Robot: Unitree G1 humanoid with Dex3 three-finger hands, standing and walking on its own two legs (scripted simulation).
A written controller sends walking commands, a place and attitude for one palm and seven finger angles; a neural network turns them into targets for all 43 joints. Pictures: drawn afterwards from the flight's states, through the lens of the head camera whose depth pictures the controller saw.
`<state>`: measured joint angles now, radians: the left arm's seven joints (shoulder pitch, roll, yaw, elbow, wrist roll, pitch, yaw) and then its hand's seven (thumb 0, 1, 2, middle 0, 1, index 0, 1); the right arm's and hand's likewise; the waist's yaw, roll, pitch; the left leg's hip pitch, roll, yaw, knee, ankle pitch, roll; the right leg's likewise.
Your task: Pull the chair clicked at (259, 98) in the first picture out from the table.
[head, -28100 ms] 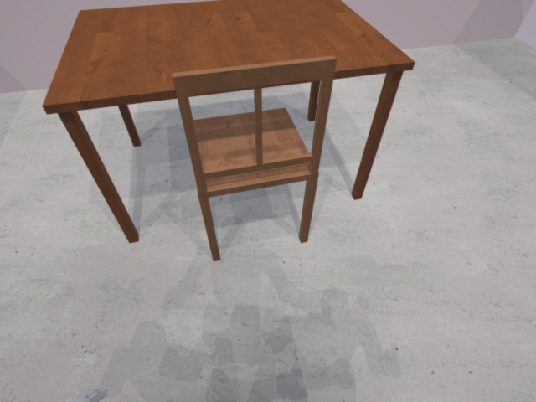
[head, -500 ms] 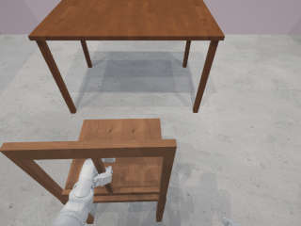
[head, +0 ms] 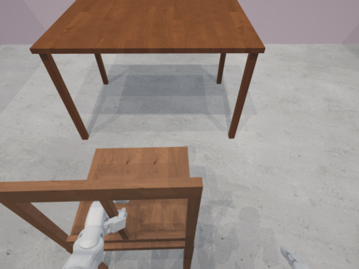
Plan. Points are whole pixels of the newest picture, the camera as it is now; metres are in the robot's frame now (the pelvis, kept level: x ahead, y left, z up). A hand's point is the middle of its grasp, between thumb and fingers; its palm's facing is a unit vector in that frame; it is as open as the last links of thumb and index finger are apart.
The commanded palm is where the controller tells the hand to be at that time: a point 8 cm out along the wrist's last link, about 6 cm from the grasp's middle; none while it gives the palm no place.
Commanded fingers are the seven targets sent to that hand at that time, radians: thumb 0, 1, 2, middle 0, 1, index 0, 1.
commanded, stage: stop walking, hand still on the chair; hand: left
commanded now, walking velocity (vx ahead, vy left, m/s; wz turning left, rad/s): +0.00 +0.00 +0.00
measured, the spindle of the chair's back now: (116, 220) +0.26 +0.18 -0.11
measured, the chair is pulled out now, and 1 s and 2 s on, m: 0.68 0.68 0.68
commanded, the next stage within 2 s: open the thumb and straighten the fingers in 0.02 s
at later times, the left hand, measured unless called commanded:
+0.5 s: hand (116, 217) +0.26 +0.17 -0.07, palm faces +0.07 -0.98 -0.17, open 11.7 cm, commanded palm +0.23 +0.22 -0.05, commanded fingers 0.00 -0.55 0.20 -0.25 -0.73 -0.25 -0.73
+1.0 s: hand (115, 227) +0.24 +0.17 -0.08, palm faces +0.09 -0.98 -0.19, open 17.4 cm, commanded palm +0.20 +0.22 -0.05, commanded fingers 0.00 -0.55 0.20 0.00 0.00 0.00 0.00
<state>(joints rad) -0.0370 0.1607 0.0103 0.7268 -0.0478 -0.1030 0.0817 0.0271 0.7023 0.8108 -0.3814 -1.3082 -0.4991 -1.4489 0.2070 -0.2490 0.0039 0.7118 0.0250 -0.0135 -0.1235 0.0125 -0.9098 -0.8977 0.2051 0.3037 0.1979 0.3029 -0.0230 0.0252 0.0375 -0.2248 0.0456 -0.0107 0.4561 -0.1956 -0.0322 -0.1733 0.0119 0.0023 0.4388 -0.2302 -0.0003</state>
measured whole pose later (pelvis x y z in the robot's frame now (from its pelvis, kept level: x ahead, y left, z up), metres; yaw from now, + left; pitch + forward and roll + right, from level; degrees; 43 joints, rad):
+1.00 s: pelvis +0.03 +0.01 -0.05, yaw +3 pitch +10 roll -1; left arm 0.32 0.19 -0.03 0.04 -0.07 0.20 0.07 -0.01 -0.54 0.20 -0.02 -0.06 -0.02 -0.05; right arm 0.25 -0.25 0.02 0.53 0.04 -0.09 -0.10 0.01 -0.91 -0.90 0.21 0.30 0.20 0.30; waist -0.03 0.05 -0.13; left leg -0.65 0.00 -0.05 0.90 -0.43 -0.02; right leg -0.57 -0.03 -0.04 0.88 -0.48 0.02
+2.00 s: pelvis +0.02 +0.01 -0.08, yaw +4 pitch +12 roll -3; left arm 0.86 0.18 -0.05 -0.38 -0.16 -0.10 -0.01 -0.01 -0.54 0.20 -0.01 -0.01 -0.01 0.00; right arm 0.25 -0.20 -0.02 0.49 0.06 -0.15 -0.13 0.02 -0.91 -0.90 0.21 0.30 0.20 0.30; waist 0.01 0.05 -0.20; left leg -0.81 0.01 -0.09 1.10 -0.50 -0.02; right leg -0.71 -0.02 -0.07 1.05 -0.56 0.01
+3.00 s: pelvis +0.04 +0.01 -0.01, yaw +3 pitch -3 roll -1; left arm 0.50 0.36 0.31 -0.44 -0.06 -0.01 0.17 0.00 0.52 0.71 -0.16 -0.23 -0.19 -0.24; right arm 0.15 -0.22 0.03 0.66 0.03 -0.14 -0.12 0.02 -0.91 -0.90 0.21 0.30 0.20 0.30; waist 0.07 0.08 -0.01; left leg -0.21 0.01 -0.04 0.56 -0.30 -0.02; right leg -0.13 -0.02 -0.04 0.52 -0.34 0.01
